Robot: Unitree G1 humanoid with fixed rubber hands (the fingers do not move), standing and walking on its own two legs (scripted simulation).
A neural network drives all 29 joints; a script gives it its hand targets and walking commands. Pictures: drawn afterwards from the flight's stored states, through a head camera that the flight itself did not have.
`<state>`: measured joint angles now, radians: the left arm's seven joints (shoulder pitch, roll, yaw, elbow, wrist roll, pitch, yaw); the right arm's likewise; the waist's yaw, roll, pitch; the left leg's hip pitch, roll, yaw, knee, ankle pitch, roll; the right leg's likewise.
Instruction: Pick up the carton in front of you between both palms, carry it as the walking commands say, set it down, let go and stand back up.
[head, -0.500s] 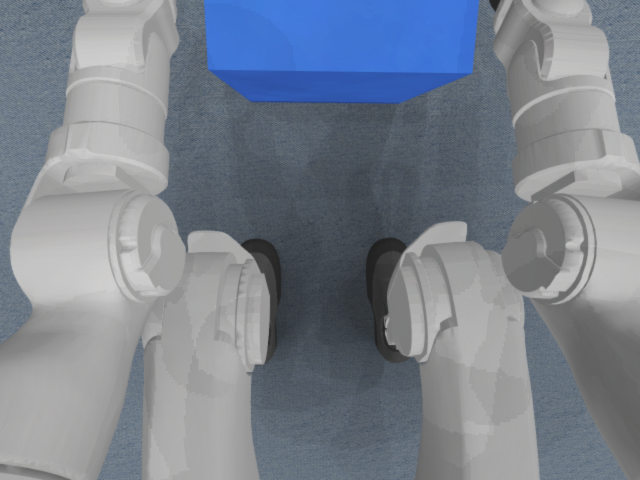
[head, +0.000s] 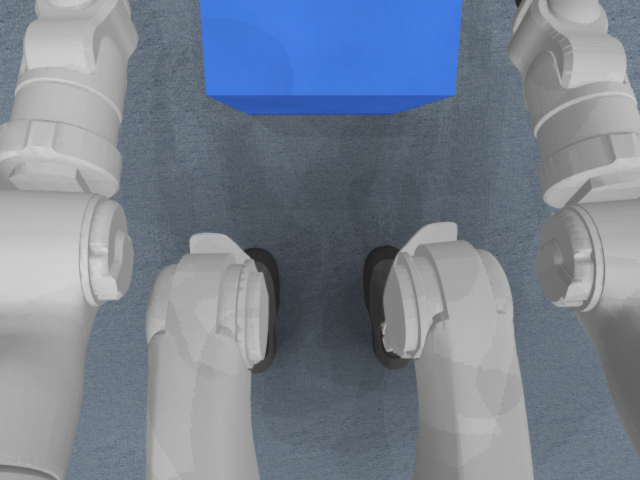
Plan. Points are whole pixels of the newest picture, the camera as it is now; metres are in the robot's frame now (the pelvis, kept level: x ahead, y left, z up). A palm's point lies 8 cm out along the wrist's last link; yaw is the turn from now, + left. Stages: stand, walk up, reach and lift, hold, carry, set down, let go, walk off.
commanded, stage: set down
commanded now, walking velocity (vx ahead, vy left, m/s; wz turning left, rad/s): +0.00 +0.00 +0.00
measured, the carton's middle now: (324, 11) +0.55 -0.01 -0.24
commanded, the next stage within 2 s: let go in 0.92 s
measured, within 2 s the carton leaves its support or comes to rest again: neither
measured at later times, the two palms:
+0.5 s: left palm out of the picture +0.57 +0.19 +0.02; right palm out of the picture +0.55 -0.20 +0.02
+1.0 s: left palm out of the picture +0.56 +0.20 +0.17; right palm out of the picture +0.54 -0.20 +0.17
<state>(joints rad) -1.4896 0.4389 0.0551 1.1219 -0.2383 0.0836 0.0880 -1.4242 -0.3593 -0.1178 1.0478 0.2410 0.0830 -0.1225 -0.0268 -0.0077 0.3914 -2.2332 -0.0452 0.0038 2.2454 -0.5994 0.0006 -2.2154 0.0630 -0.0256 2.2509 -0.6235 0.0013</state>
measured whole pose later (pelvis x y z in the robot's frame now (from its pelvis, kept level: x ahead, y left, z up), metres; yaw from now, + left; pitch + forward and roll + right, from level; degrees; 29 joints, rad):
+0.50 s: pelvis +0.01 +0.00 +0.13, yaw +0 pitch +46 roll -1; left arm -1.32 0.37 0.20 0.96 -0.08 0.18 0.05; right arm -1.25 -0.29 -0.25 0.88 0.10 0.18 -0.10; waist -0.03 0.00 0.03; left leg -2.07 -0.05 -0.02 1.76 -0.50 0.00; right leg -2.05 0.06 0.00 1.76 -0.52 0.00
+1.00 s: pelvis +0.04 +0.00 +0.27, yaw +1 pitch +47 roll -1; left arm -1.16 0.30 0.28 0.93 0.03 0.15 0.00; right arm -1.09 -0.24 -0.32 0.85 0.01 0.14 -0.02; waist -0.03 0.01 -0.07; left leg -1.65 -0.05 -0.03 1.18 -0.34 0.01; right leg -1.63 0.05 0.02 1.18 -0.36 0.01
